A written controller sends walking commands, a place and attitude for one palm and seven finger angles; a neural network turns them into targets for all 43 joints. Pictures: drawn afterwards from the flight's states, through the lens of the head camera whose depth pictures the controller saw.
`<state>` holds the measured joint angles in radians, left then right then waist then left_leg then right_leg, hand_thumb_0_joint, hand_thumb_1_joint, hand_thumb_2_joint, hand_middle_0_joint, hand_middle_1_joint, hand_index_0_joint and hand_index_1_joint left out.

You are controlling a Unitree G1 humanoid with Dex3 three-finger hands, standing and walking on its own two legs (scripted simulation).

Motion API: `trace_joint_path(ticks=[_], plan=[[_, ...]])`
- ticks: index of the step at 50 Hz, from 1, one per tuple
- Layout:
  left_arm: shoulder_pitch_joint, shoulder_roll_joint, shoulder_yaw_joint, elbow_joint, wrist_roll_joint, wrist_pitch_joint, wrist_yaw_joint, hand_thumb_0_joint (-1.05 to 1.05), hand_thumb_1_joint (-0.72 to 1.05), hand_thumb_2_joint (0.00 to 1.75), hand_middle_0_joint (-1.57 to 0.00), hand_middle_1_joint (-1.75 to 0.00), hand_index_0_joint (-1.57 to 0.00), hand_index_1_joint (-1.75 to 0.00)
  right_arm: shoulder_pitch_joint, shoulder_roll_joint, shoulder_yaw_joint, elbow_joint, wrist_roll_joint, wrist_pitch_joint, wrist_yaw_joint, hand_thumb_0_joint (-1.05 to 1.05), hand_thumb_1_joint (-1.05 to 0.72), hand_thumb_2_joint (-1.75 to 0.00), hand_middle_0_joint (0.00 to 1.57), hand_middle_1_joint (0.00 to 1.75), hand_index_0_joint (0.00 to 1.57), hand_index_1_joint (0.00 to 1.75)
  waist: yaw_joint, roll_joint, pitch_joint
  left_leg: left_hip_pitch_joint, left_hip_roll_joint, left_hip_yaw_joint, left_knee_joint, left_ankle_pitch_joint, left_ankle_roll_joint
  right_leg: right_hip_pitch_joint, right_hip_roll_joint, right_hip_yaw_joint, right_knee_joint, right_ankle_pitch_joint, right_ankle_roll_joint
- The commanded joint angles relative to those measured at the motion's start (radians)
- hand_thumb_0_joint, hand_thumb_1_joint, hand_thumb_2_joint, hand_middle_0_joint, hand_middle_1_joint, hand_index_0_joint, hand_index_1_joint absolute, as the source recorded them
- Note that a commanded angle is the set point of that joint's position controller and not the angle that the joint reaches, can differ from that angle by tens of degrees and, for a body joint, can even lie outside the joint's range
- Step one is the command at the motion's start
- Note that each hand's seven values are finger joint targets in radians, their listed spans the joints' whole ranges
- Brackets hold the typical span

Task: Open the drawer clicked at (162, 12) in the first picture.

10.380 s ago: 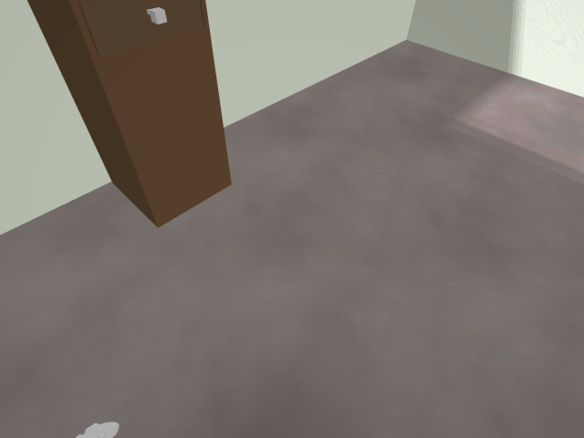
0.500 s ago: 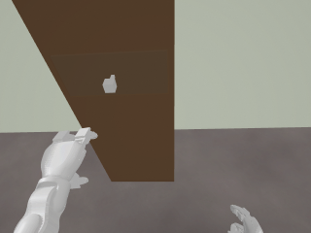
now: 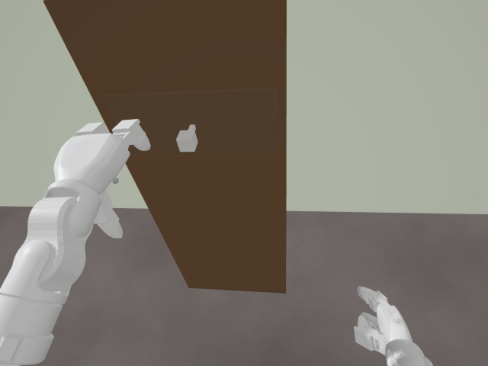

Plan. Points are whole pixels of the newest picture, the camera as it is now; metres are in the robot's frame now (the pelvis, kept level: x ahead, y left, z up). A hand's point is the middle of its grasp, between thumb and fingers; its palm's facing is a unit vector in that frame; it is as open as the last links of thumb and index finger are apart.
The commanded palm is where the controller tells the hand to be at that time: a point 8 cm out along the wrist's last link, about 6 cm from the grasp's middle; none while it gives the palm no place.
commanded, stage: raise the hand with hooked fingers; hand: left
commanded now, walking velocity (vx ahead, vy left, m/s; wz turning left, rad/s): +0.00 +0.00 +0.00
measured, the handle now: (189, 136) +0.55 +0.22 +0.09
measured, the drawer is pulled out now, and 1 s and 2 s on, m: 0.00 0.00 0.00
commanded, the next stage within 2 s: move the hooked fingers above the handle in 0.60 s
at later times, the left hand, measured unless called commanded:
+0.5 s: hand (114, 174) +0.31 +0.23 +0.20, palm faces +0.21 -0.05 -0.98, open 13.8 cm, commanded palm +0.26 +0.24 +0.26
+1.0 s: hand (120, 163) +0.34 +0.25 +0.20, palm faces +0.14 -0.01 -0.99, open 13.9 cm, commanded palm +0.30 +0.24 +0.25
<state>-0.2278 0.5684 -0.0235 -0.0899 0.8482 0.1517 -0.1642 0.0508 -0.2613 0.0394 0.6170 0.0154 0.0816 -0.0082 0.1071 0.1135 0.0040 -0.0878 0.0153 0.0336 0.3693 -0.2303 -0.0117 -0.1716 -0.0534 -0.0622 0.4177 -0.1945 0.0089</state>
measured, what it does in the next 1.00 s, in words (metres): stands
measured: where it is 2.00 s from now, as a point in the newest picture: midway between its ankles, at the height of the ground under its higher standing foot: outside the picture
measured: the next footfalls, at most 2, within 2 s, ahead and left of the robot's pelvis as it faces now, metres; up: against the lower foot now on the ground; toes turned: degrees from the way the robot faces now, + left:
none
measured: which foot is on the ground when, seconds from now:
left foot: down 0.00-1.00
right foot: down 0.00-1.00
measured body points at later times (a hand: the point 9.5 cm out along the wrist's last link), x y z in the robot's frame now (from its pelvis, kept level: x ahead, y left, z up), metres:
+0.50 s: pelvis -0.02 +0.00 +0.00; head -0.02 -0.05 +0.45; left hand +0.29 +0.24 +0.25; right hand +0.18 -0.22 -0.11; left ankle -0.02 +0.13 -0.74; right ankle +0.02 -0.12 -0.74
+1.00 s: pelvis -0.02 +0.00 +0.00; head -0.01 -0.04 +0.45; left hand +0.33 +0.24 +0.25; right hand +0.19 -0.21 -0.11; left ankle -0.02 +0.13 -0.74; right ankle +0.02 -0.12 -0.74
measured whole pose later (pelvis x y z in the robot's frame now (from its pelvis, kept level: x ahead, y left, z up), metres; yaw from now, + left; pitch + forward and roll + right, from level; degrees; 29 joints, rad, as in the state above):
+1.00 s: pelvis -0.02 +0.00 +0.00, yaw +1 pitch -2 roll +1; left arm -0.46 0.57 -0.06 0.15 0.87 0.10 -0.14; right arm 0.11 -0.27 0.04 0.65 0.03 0.07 -0.01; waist 0.09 0.09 0.02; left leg -0.15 0.01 0.02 0.38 -0.20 -0.01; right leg -0.22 -0.06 -0.07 0.42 -0.17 0.00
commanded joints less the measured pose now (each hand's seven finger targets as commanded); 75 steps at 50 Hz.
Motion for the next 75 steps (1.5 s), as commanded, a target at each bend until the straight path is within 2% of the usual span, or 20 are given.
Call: trace_joint_path(ticks=[1, 3, 8, 12, 16, 21, 25, 30, 32, 36, 40, 41, 47, 52, 57, 61, 66, 70, 73, 75], plan=[[-0.438, 0.284, 0.189, -0.174, -0.007, -0.028, 0.019, 0.0, -0.5, 0.3, -0.3, -1.2, -0.3, -1.2, -0.145, -0.102, -0.035, -0.148, 0.008, -0.06, -0.002, 0.0, -0.9, -0.9, 0.2, 0.3, 0.2, 0.3, -0.015, -0.074, -0.236, -0.046, -0.046, 0.003, -0.027, 0.277, 0.028, 0.175, 0.041, 0.037, -0.036, 0.217, -0.031], [-0.495, 0.291, 0.18, -0.128, -0.008, -0.029, 0.01, 0.0, -0.5, 0.3, -0.3, -1.2, -0.3, -1.2, -0.126, -0.107, -0.038, -0.135, 0.008, -0.063, -0.003, 0.0, -0.9, -0.9, 0.2, 0.3, 0.2, 0.3, -0.02, -0.063, -0.222, -0.052, -0.049, 0.005, -0.032, 0.268, 0.028, 0.162, 0.036, 0.032, -0.039, 0.203, -0.032], [-0.344, 0.238, 0.147, -0.036, -0.029, -0.004, -0.042, 0.0, -0.5, 0.3, -0.3, -1.2, -0.3, -1.2, -0.121, -0.12, -0.041, -0.158, 0.02, -0.049, 0.009, 0.0, -0.9, -0.9, 0.2, 0.3, 0.2, 0.3, -0.004, -0.127, -0.192, -0.096, -0.043, 0.015, -0.033, 0.227, 0.03, 0.158, 0.028, 0.034, -0.033, 0.183, -0.029], [-0.35, 0.253, 0.159, -0.156, -0.027, -0.037, -0.053, 0.0, -0.5, 0.3, -0.3, -1.2, -0.3, -1.2, -0.129, -0.119, -0.043, -0.188, 0.015, -0.058, 0.016, 0.0, -0.9, -0.9, 0.2, 0.3, 0.2, 0.3, 0.002, -0.128, -0.265, -0.084, -0.048, 0.012, -0.022, 0.217, 0.036, 0.181, 0.025, 0.041, -0.017, 0.164, -0.027], [-0.381, 0.337, 0.254, -0.26, -0.03, -0.101, 0.0, 0.0, -0.5, 0.3, -0.3, -1.2, -0.3, -1.2, -0.116, -0.115, -0.049, -0.183, 0.004, -0.078, 0.011, 0.0, -0.9, -0.9, 0.2, 0.3, 0.2, 0.3, 0.011, -0.091, -0.293, -0.064, -0.05, 0.003, -0.019, 0.218, 0.038, 0.179, 0.035, 0.043, -0.019, 0.142, -0.026], [-0.414, 0.339, 0.296, -0.145, -0.047, -0.103, 0.084, 0.0, -0.5, 0.3, -0.3, -1.2, -0.3, -1.2, -0.102, -0.108, -0.051, -0.138, 0.013, -0.088, 0.006, 0.0, -0.9, -0.9, 0.2, 0.3, 0.2, 0.3, 0.013, -0.079, -0.193, -0.097, -0.044, 0.0, -0.042, 0.169, 0.024, 0.131, 0.038, 0.042, -0.05, 0.059, -0.032], [-0.428, 0.263, 0.199, -0.072, -0.03, -0.045, 0.093, 0.0, -0.5, 0.3, -0.3, -1.2, -0.3, -1.2, -0.113, -0.112, -0.048, -0.13, 0.021, -0.079, 0.006, 0.0, -0.9, -0.9, 0.2, 0.3, 0.2, 0.3, 0.004, -0.056, -0.183, -0.109, -0.045, 0.008, -0.056, 0.141, 0.019, 0.112, 0.031, 0.034, -0.049, 0.027, -0.033], [-0.399, 0.193, 0.077, -0.113, -0.001, 0.017, 0.019, 0.0, -0.5, 0.3, -0.3, -1.2, -0.3, -1.2, -0.136, -0.116, -0.043, -0.16, 0.024, -0.066, 0.004, 0.0, -0.9, -0.9, 0.2, 0.3, 0.2, 0.3, -0.014, -0.084, -0.228, -0.084, -0.047, 0.008, -0.053, 0.127, 0.026, 0.117, 0.032, 0.031, -0.04, 0.029, -0.029], [-0.38, 0.198, 0.074, -0.128, -0.003, 0.014, -0.013, 0.0, -0.5, 0.3, -0.3, -1.2, -0.3, -1.2, -0.134, -0.115, -0.038, -0.17, 0.023, -0.067, 0.001, 0.0, -0.9, -0.9, 0.2, 0.3, 0.2, 0.3, -0.017, -0.123, -0.216, -0.086, -0.045, 0.008, -0.052, 0.105, 0.032, 0.114, 0.032, 0.032, -0.044, 0.007, -0.025], [-0.434, 0.308, 0.18, -0.183, 0.006, -0.043, -0.014, 0.0, -0.5, 0.3, -0.3, -1.2, -0.3, -1.2, -0.126, -0.117, -0.033, -0.163, 0.011, -0.069, -0.007, 0.0, -0.9, -0.9, 0.2, 0.3, 0.2, 0.3, -0.01, -0.119, -0.236, -0.076, -0.043, -0.008, -0.049, 0.123, 0.036, 0.121, 0.043, 0.029, -0.042, 0.021, -0.027], [-0.518, 0.28, 0.177, -0.09, -0.013, -0.09, 0.031, 0.0, -0.5, 0.3, -0.3, -1.2, -0.3, -1.2, -0.093, -0.104, -0.031, -0.131, 0.012, -0.074, -0.015, 0.0, -0.9, -0.9, 0.2, 0.3, 0.2, 0.3, -0.021, -0.079, -0.18, -0.083, -0.043, -0.011, -0.061, 0.124, 0.027, 0.086, 0.042, 0.016, -0.06, 0.008, -0.031], [-0.545, 0.305, 0.202, -0.061, -0.011, -0.094, 0.045, 0.0, -0.5, 0.3, -0.3, -1.2, -0.3, -1.2, -0.089, -0.106, -0.033, -0.122, 0.013, -0.078, -0.015, 0.0, -0.9, -0.9, 0.2, 0.3, 0.2, 0.3, -0.021, -0.078, -0.172, -0.088, -0.041, -0.01, -0.06, 0.12, 0.024, 0.084, 0.046, 0.019, -0.067, -0.002, -0.033], [-0.631, 0.212, 0.083, 0.079, 0.028, -0.056, 0.067, 0.0, -0.5, 0.3, -0.3, -1.2, -0.3, -1.2, -0.074, -0.11, -0.037, -0.11, 0.018, -0.068, -0.009, 0.0, -0.9, -0.9, 0.2, 0.3, 0.2, 0.3, -0.036, -0.054, -0.23, -0.086, -0.047, 0.0, -0.052, 0.149, 0.017, 0.095, 0.033, 0.019, -0.058, 0.032, -0.04], [-0.604, 0.205, 0.056, 0.046, 0.042, -0.048, 0.024, 0.0, -0.5, 0.3, -0.3, -1.2, -0.3, -1.2, -0.07, -0.117, -0.047, -0.14, 0.017, -0.059, -0.005, 0.0, -0.9, -0.9, 0.2, 0.3, 0.2, 0.3, -0.03, -0.093, -0.327, -0.061, -0.05, 0.002, -0.03, 0.233, 0.029, 0.156, 0.028, 0.026, -0.029, 0.152, -0.04], [-0.577, 0.256, 0.125, 0.095, 0.015, -0.084, 0.008, 0.0, -0.5, 0.3, -0.3, -1.2, -0.3, -1.2, -0.049, -0.126, -0.049, -0.141, 0.02, -0.046, -0.012, 0.0, -0.9, -0.9, 0.2, 0.3, 0.2, 0.3, -0.027, -0.173, -0.266, -0.103, -0.047, 0.005, -0.033, 0.233, 0.037, 0.157, 0.028, 0.022, -0.031, 0.179, -0.032], [-0.603, 0.331, 0.215, 0.103, 0.011, -0.126, 0.051, 0.0, -0.5, 0.3, -0.3, -1.2, -0.3, -1.2, -0.029, -0.13, -0.058, -0.131, 0.018, -0.046, -0.014, 0.0, -0.9, -0.9, 0.2, 0.3, 0.2, 0.3, -0.014, -0.136, -0.285, -0.108, -0.047, 0.005, -0.026, 0.257, 0.034, 0.166, 0.032, 0.028, -0.025, 0.194, -0.035], [-0.635, 0.311, 0.204, 0.13, 0.027, -0.134, 0.103, 0.0, -0.5, 0.3, -0.3, -1.2, -0.3, -1.2, -0.012, -0.127, -0.07, -0.122, 0.019, -0.044, -0.007, 0.0, -0.9, -0.9, 0.2, 0.3, 0.2, 0.3, -0.021, -0.098, -0.329, -0.102, -0.05, 0.013, -0.01, 0.299, 0.03, 0.164, 0.033, 0.03, -0.012, 0.232, -0.039], [-0.671, 0.212, 0.083, 0.168, 0.041, -0.099, 0.098, 0.0, -0.5, 0.3, -0.3, -1.2, -0.3, -1.2, -0.007, -0.128, -0.073, -0.118, 0.025, -0.037, -0.008, 0.0, -0.9, -0.9, 0.2, 0.3, 0.2, 0.3, -0.05, -0.066, -0.318, -0.085, -0.049, 0.019, -0.004, 0.294, 0.03, 0.111, 0.034, 0.026, -0.013, 0.227, -0.039], [-0.725, 0.195, 0.033, 0.23, 0.05, -0.08, 0.076, 0.0, -0.5, 0.3, -0.3, -1.2, -0.3, -1.2, 0.008, -0.138, -0.073, -0.104, 0.032, -0.031, -0.017, 0.0, -0.9, -0.9, 0.2, 0.3, 0.2, 0.3, -0.081, -0.116, -0.284, -0.09, -0.047, 0.013, -0.01, 0.242, 0.033, 0.071, 0.039, 0.02, -0.031, 0.18, -0.035], [-0.782, 0.19, 0.013, 0.229, 0.056, -0.09, 0.067, 0.0, -0.5, 0.3, -0.3, -1.2, -0.3, -1.2, 0.018, -0.136, -0.073, -0.104, 0.032, -0.033, -0.024, 0.0, -0.9, -0.9, 0.2, 0.3, 0.2, 0.3, -0.085, -0.113, -0.306, -0.072, -0.049, 0.003, -0.007, 0.241, 0.035, 0.062, 0.041, 0.02, -0.03, 0.17, -0.038]])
